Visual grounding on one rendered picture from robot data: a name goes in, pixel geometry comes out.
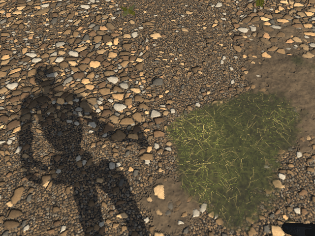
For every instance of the robot right hand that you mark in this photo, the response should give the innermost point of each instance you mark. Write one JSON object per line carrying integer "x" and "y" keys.
{"x": 299, "y": 229}

